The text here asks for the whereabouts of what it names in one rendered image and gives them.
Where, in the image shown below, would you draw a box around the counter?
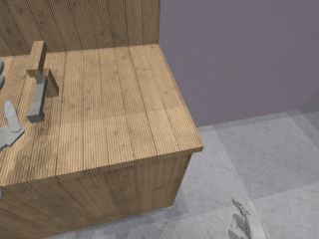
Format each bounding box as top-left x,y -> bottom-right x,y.
0,0 -> 204,239

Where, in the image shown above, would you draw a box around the left robot hand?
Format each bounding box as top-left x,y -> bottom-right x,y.
0,59 -> 26,152

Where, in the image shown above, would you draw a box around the right robot hand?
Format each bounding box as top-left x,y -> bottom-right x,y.
228,197 -> 267,239

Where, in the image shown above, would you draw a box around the tap lever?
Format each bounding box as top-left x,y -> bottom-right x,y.
26,77 -> 48,123

